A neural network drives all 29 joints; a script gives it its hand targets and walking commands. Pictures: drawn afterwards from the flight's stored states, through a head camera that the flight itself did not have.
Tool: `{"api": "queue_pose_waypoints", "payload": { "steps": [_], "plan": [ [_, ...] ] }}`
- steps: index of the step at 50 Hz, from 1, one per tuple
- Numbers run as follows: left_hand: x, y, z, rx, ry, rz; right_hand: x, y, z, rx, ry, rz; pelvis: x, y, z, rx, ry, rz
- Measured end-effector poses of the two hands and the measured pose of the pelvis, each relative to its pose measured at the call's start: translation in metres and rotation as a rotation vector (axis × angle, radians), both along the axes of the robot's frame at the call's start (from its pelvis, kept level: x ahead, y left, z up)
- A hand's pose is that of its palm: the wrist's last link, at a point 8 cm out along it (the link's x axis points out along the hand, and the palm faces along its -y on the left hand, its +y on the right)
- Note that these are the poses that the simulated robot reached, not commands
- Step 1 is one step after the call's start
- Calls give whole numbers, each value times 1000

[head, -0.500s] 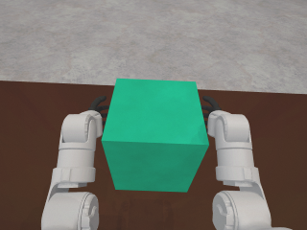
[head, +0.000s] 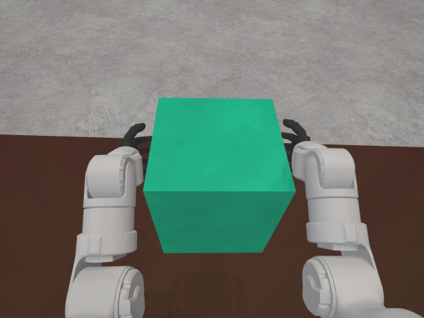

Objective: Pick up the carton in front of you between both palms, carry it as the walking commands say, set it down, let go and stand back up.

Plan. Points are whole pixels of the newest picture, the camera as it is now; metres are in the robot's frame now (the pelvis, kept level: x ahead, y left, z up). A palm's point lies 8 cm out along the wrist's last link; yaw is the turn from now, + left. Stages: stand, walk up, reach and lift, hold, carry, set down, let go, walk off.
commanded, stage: carry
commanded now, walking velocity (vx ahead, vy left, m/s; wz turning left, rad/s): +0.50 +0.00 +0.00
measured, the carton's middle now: (214, 181) +0.37 -0.01 +0.06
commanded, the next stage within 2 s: none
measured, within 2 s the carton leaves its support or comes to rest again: neither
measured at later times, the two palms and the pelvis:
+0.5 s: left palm (139, 88) +0.66 +0.18 +0.08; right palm (252, 83) +0.67 -0.12 +0.09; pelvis +0.30 +0.02 -0.05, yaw -1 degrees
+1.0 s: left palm (168, 44) +0.96 +0.13 +0.06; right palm (254, 44) +0.95 -0.17 +0.06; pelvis +0.60 +0.01 -0.09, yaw +1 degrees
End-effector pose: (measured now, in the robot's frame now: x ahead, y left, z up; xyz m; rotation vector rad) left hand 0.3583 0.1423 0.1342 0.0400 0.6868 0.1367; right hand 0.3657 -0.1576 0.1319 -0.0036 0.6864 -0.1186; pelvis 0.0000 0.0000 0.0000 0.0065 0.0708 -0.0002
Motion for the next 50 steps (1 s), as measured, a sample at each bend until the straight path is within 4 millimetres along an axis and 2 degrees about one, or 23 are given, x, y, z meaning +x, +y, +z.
{"api": "queue_pose_waypoints", "payload": {
  "steps": [3,6,10,15,20,23,24,27,30,33,37,44,47,50],
  "plan": [
    [20,8,-15,-8,73,32,30,8,-12,-9,72,32,29,-7,4,11,4,4],
    [46,13,-21,-13,99,56,62,13,-19,-6,99,48,58,-11,9,18,12,11],
    [89,17,-21,-16,90,70,106,18,-22,8,91,48,99,-11,12,23,24,12],
    [153,22,-13,-18,37,64,166,23,-16,18,38,33,159,-3,10,15,31,1],
    [225,35,-18,-22,-2,54,236,36,-18,17,-1,22,233,10,-11,-11,23,-11],
    [273,42,-36,-32,-17,29,279,42,-30,-11,-17,9,283,18,-38,-31,0,-19],
    [288,42,-45,-41,-9,21,290,42,-37,-28,-9,7,294,19,-43,-14,0,-13],
    [320,37,-70,-39,69,-17,312,37,-62,-41,68,-19,322,26,-47,-17,-2,-6],
    [348,30,-85,-25,128,-54,329,29,-80,-39,128,-45,350,33,-43,-25,1,-9],
    [379,24,-90,-26,135,-72,354,24,-85,-33,135,-67,378,36,-40,-30,8,-14],
    [424,20,-89,-42,103,-70,397,20,-82,-27,103,-84,419,36,-37,-33,21,-13],
    [512,8,-72,-54,-1,-53,490,8,-63,-22,-2,-80,507,23,-46,-15,25,1],
    [557,-1,-69,-45,-41,-50,536,-1,-62,-19,-42,-71,553,14,-62,2,17,10],
    [600,-8,-74,-15,-66,-34,587,-8,-73,-12,-67,-42,600,6,-89,14,-2,12]
  ]
}}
